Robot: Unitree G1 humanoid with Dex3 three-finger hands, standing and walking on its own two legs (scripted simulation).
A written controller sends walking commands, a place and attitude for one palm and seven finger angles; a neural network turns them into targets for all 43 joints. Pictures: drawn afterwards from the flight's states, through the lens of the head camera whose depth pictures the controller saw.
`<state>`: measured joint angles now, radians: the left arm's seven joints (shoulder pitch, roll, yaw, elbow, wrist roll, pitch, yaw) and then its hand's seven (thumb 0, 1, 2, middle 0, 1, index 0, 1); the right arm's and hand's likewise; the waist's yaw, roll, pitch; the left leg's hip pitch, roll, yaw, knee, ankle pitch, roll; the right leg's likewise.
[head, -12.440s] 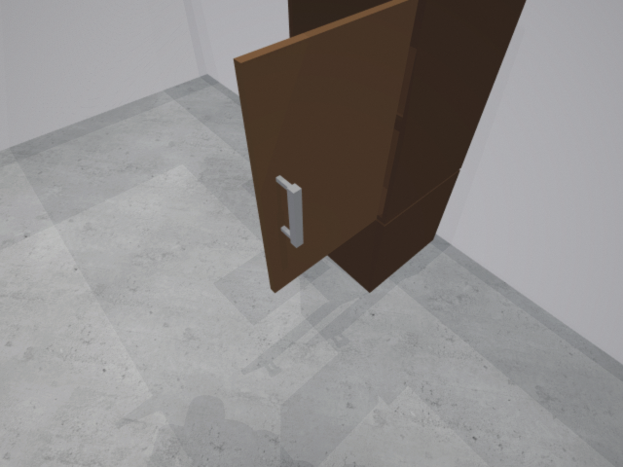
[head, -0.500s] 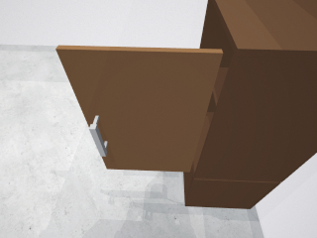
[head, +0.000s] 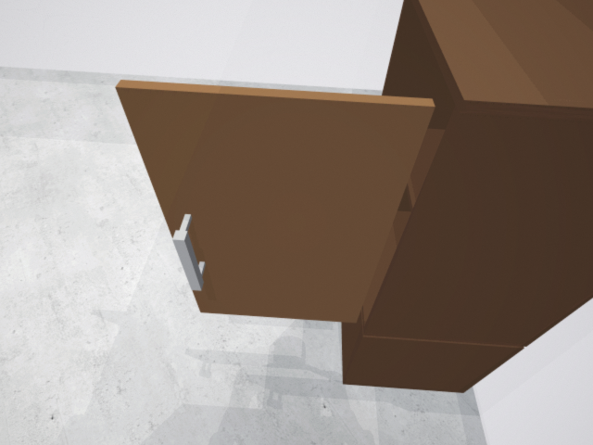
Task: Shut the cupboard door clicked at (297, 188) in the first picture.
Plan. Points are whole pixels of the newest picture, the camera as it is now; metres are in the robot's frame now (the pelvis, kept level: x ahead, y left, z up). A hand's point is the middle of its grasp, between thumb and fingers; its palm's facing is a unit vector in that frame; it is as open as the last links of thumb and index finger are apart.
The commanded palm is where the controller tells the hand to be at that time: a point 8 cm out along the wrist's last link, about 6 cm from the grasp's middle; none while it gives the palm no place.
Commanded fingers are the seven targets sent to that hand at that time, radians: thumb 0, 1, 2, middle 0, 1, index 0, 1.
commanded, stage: look again from close up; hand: left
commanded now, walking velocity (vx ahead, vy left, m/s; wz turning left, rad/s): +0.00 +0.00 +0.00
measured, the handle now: (192, 254) +0.43 +0.21 -0.06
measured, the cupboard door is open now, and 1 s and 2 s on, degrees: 90 90 90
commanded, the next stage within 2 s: raise the hand and make a fist in 0.40 s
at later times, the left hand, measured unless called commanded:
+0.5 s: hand out of the picture -0.02 +0.17 -0.18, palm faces +0.01 -0.98 -0.19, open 7.4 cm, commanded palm +0.09 +0.21 -0.07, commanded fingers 0.00 0.90 0.90 -0.20 -0.30 -0.20 -0.30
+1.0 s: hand out of the picture +0.09 +0.17 -0.08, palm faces +0.14 -0.99 -0.03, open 5.8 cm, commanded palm +0.09 +0.21 -0.07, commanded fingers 0.00 0.90 0.90 -0.66 -0.80 -0.66 -0.80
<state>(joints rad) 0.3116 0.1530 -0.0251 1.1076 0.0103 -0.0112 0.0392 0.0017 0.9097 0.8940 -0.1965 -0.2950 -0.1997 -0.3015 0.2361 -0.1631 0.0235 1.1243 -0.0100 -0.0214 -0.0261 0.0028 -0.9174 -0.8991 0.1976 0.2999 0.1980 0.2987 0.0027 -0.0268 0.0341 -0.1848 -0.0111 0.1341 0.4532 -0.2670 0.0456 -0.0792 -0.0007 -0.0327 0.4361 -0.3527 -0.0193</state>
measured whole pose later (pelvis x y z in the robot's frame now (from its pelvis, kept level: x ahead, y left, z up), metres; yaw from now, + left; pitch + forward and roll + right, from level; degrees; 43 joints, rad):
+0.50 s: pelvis +0.00 +0.00 +0.00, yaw +0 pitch +0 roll +1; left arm 0.30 0.16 -0.02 1.11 0.01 -0.01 0.04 0.00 0.91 0.89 -0.20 -0.29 -0.20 -0.30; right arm 0.25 -0.16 0.02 1.15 -0.01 -0.02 -0.03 0.00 -0.92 -0.90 0.20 0.30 0.20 0.30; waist 0.00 -0.02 0.04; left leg -0.17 -0.01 0.13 0.41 -0.24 0.04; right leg -0.07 0.00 -0.03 0.41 -0.34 -0.02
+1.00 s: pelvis -0.07 -0.04 -0.11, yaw +5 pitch +14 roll -1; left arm 0.49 0.21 0.14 0.08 -0.28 -0.52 -0.29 0.02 0.90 0.89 -0.48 -0.61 -0.49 -0.61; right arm 0.15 -0.28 -0.06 0.48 0.03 -0.27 -0.02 0.01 -0.91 -0.90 0.20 0.30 0.20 0.30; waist 0.04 -0.01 -0.17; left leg -1.00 0.00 -0.03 1.27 -0.50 -0.01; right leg -0.93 0.04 -0.12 1.27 -0.59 -0.10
